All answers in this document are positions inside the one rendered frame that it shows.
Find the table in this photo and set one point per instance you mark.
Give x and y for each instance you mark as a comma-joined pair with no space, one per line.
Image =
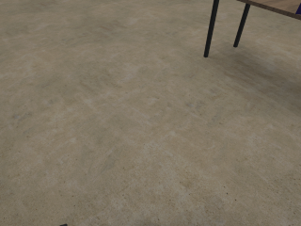
284,7

